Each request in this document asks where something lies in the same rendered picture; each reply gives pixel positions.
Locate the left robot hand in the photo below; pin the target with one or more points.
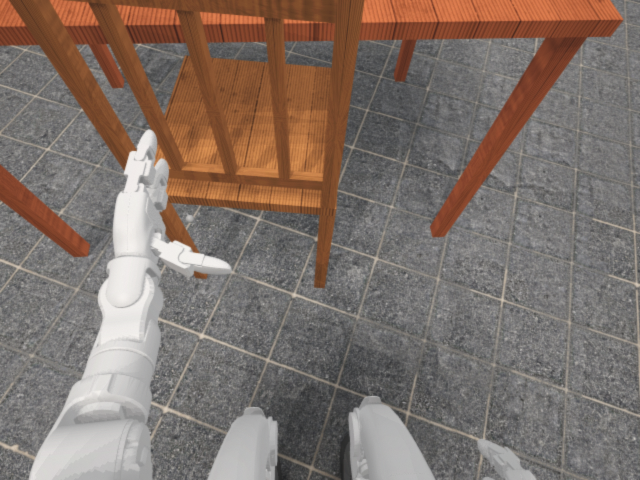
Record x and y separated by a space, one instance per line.
136 216

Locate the right robot shin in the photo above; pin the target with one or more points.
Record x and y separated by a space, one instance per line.
360 469

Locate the chair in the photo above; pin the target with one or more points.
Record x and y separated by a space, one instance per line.
237 134

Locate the table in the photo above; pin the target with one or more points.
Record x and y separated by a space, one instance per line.
565 25

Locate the robot left thigh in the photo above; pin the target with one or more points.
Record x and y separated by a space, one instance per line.
249 448

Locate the left robot forearm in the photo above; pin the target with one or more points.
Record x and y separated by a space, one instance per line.
115 384

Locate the right robot hand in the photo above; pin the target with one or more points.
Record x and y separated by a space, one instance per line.
505 462

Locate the left robot upper arm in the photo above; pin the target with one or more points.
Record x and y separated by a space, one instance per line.
108 450

